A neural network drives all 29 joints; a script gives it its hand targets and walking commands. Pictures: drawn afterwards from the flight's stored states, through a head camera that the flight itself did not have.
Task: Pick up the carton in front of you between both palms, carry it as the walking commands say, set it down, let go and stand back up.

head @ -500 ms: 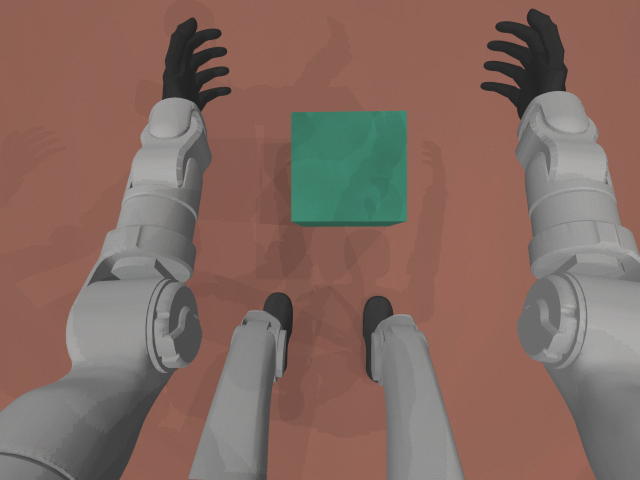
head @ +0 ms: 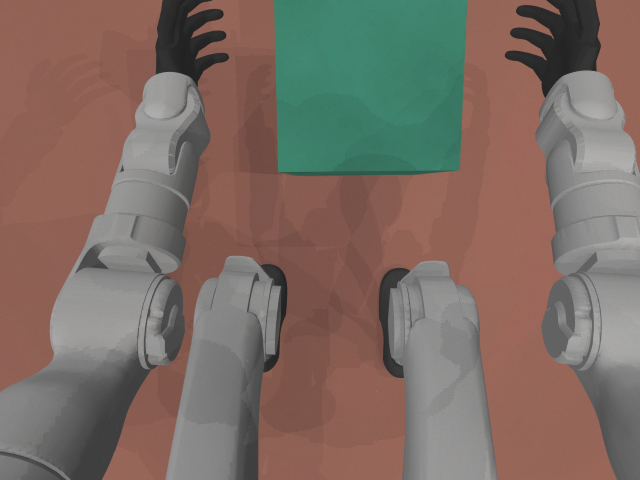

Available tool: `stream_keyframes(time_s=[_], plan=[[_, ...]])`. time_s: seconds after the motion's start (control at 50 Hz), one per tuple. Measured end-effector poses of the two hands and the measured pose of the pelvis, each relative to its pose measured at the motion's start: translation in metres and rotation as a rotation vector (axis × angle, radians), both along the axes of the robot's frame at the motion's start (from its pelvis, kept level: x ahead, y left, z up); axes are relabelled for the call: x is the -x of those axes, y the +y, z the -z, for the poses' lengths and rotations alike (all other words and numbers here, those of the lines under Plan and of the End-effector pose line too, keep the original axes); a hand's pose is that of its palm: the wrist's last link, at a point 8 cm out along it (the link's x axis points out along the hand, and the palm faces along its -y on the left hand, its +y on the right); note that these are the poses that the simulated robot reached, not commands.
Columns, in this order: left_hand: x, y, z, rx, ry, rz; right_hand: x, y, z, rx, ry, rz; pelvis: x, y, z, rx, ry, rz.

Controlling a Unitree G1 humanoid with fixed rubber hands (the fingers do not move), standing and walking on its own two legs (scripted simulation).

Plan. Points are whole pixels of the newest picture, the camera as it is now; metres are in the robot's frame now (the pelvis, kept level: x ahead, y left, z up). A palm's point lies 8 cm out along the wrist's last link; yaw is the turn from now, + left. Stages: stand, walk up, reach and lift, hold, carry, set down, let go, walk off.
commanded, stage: reach and lift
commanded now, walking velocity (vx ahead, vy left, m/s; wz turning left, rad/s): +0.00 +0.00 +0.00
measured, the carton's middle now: (361, 103) +0.51 -0.04 -0.32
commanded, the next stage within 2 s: none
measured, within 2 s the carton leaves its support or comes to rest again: leaves its support in 1.10 s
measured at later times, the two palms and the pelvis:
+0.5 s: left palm (221, 85) +0.52 +0.14 -0.25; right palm (507, 85) +0.52 -0.22 -0.26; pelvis -0.01 -0.01 -0.08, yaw +1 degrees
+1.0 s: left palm (243, 85) +0.52 +0.11 -0.25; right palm (487, 81) +0.52 -0.19 -0.25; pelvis -0.02 +0.00 -0.07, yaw +1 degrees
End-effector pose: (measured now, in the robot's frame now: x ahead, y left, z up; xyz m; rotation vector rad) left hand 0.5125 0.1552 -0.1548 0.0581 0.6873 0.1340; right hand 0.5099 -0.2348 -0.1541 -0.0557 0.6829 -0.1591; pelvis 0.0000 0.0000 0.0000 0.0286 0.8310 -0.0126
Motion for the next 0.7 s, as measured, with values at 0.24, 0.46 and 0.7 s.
stream_keyframes(time_s=[0.24, 0.46, 0.7], plan=[[0.000, -0.007, 0.078, 0.010, 0.065, 0.005, -0.002, 0.012, 0.079, -0.017, 0.063, 0.001, 0.021, -0.002, 0.057, -0.001, -0.120, -0.003], [-0.008, -0.011, 0.101, 0.011, 0.043, 0.010, -0.009, 0.013, 0.107, -0.011, 0.042, -0.012, 0.011, -0.005, 0.077, -0.006, -0.174, -0.014], [-0.001, -0.023, 0.094, 0.021, 0.052, 0.016, -0.003, 0.019, 0.097, -0.022, 0.050, -0.028, 0.012, -0.006, 0.074, -0.009, -0.148, -0.005]])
